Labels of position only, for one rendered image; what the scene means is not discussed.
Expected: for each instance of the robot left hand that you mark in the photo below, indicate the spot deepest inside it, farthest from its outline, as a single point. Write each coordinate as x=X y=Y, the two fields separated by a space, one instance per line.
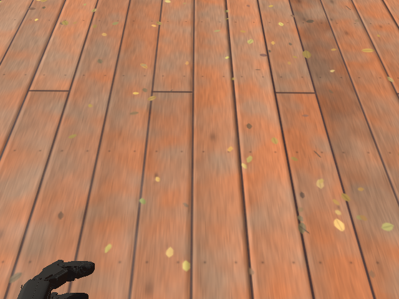
x=53 y=276

